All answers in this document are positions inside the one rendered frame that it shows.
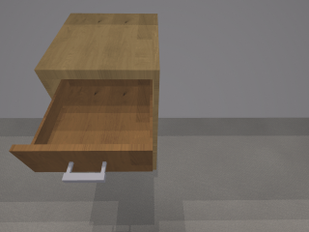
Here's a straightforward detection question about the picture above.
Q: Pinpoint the handle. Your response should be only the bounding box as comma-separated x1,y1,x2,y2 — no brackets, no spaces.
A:
62,161,107,183

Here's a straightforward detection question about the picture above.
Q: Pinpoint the cabinet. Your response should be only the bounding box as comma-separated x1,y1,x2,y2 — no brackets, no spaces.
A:
34,13,160,170

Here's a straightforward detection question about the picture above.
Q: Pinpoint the drawer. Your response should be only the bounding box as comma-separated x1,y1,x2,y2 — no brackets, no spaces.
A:
9,79,153,172

